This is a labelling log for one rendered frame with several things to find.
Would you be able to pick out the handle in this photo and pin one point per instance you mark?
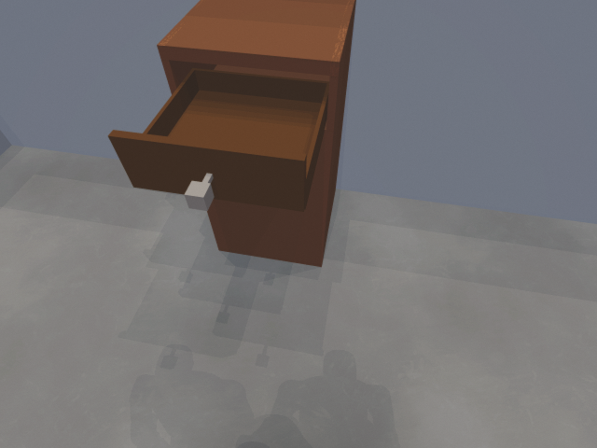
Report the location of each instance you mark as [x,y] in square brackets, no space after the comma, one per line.
[199,195]

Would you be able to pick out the drawer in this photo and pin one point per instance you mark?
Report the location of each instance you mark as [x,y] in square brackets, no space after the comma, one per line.
[260,137]

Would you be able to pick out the cabinet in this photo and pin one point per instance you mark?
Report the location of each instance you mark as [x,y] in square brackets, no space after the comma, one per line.
[307,39]

